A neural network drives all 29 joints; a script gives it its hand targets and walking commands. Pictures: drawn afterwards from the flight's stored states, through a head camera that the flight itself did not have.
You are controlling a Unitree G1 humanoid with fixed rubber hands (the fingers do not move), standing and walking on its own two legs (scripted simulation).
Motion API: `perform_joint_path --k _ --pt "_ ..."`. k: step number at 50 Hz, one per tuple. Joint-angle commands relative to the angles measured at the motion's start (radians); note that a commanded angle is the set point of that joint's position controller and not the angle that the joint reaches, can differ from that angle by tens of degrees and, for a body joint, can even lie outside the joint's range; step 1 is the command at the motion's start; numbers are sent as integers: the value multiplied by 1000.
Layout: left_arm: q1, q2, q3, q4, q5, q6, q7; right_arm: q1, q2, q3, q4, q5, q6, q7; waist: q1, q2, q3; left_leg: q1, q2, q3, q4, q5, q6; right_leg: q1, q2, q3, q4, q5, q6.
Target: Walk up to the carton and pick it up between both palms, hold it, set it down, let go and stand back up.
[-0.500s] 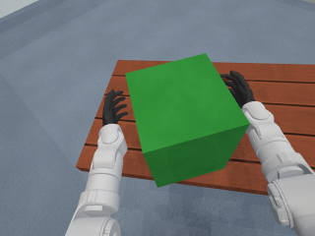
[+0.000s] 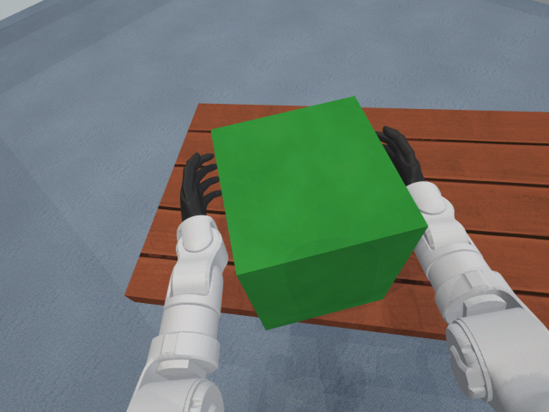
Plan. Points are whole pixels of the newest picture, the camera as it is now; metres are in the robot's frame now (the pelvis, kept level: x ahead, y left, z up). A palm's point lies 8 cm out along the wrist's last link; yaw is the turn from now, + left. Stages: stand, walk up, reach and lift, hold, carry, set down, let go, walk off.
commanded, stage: reach and lift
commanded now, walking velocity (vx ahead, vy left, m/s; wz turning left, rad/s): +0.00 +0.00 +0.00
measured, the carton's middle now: (306, 223) +0.40 +0.03 +0.02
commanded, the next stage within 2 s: none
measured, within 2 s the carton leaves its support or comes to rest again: leaves its support in 1.54 s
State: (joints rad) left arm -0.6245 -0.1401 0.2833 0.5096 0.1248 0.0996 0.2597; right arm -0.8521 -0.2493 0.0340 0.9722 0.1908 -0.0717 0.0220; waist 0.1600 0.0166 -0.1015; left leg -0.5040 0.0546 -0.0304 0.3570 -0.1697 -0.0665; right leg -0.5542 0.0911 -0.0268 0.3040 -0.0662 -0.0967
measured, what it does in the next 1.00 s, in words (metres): stands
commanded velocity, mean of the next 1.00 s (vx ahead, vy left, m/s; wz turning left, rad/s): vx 0.00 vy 0.00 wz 0.00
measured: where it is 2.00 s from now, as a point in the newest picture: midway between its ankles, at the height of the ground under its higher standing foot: outside the picture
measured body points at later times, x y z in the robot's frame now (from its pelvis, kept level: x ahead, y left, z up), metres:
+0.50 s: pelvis +0.01 +0.00 +0.01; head +0.09 +0.00 +0.45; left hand +0.40 +0.19 +0.06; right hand +0.47 -0.10 +0.05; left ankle -0.02 +0.16 -0.74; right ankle +0.03 -0.06 -0.74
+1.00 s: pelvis +0.01 +0.00 +0.01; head +0.10 +0.00 +0.45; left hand +0.40 +0.19 +0.06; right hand +0.47 -0.10 +0.05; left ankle -0.02 +0.16 -0.74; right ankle +0.03 -0.05 -0.74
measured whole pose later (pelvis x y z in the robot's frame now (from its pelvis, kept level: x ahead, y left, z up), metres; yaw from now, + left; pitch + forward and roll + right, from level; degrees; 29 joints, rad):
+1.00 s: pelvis +0.01 +0.00 +0.01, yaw +0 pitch +14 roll +0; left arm -0.59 -0.23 0.45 0.55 0.30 0.00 0.16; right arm -0.81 -0.12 -0.22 1.13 -0.11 -0.27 0.04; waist 0.12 -0.01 -0.08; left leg -0.37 0.06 0.00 0.30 -0.17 -0.06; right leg -0.42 0.09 -0.04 0.26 -0.08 -0.10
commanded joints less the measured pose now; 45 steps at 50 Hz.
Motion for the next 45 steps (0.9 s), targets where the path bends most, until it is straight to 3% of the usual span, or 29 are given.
perform_joint_path --k 1,6,10,13,16,20,28,45 --pt "-384 -49 -77 -254 36 -58 -24 -508 -9 -31 -225 -43 -65 -12 -10 -138 -805 64 -62 77 3 370 34 760 -70 57 104 493 127" --pt "-377 -149 -65 -234 95 -66 -63 -489 124 -38 -207 -109 -78 8 -4 -142 -764 77 -63 84 -15 359 39 785 -80 48 102 501 129" --pt "-445 -455 -110 -145 190 -85 -170 -495 509 -37 -154 -270 -117 90 -18 -142 -715 62 -67 98 -49 322 45 816 -103 34 103 510 133" --pt "-436 -475 -120 -101 222 -102 -200 -449 562 -81 -97 -366 -175 107 -21 -111 -688 43 -62 110 -63 294 43 840 -122 22 112 554 134" --pt "-417 -469 -95 -35 243 -113 -208 -436 574 -113 -44 -405 -212 118 -9 -92 -601 30 -55 115 -77 251 52 832 -130 17 104 537 129" --pt "-413 -464 -76 16 249 -129 -198 -440 569 -130 12 -414 -237 124 6 -81 -537 39 -48 119 -83 236 60 803 -123 13 84 490 116" --pt "-417 -493 -112 28 225 -141 -178 -447 596 -105 60 -405 -250 123 1 -79 -547 61 -42 123 -76 262 62 780 -109 1 68 480 106" --pt "-397 -548 -184 16 193 -127 -165 -460 648 -29 50 -353 -259 103 8 -76 -560 94 -37 111 -64 292 64 744 -110 2 56 488 107"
